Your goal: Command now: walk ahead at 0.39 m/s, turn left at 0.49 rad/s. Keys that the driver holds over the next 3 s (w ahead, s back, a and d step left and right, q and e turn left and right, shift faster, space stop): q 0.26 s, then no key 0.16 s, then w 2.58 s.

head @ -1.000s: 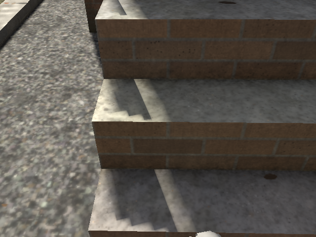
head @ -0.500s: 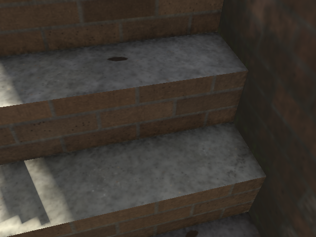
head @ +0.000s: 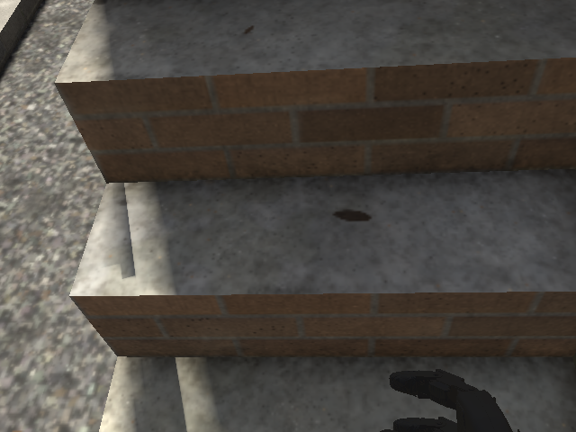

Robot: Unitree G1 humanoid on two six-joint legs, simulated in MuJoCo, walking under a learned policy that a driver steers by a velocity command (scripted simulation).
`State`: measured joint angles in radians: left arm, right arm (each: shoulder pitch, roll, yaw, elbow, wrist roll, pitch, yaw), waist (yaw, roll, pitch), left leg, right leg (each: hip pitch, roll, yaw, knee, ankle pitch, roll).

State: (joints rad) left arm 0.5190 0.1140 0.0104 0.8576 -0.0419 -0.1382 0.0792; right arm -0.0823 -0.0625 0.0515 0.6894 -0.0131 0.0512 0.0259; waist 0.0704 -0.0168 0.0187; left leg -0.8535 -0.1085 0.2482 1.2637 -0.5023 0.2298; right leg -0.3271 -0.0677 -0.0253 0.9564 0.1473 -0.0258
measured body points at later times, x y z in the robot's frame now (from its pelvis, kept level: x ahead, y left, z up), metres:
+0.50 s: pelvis +0.10 -0.11 +0.15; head +0.17 -0.12 +0.59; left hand +0.35 +0.06 +0.09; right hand +0.14 -0.35 +0.00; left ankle +0.10 +0.05 -0.60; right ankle +0.16 -0.23 -0.37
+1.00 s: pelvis -0.05 -0.10 +0.08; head -0.08 -0.11 +0.53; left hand +0.27 +0.06 +0.13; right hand -0.04 -0.32 -0.07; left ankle -0.02 +0.00 -0.60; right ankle -0.02 -0.20 -0.37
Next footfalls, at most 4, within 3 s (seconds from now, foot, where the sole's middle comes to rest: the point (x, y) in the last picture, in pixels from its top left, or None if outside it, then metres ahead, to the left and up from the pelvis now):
0.48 right None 0.19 -0.23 -0.45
0.94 left None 0.02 0.01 -0.64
1.16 right None -0.25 -0.16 -0.89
1.36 left None -0.28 0.04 -0.88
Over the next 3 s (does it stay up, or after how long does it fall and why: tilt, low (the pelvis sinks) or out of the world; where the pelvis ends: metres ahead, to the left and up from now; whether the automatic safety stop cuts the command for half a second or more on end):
stays up -0.86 -0.01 -0.73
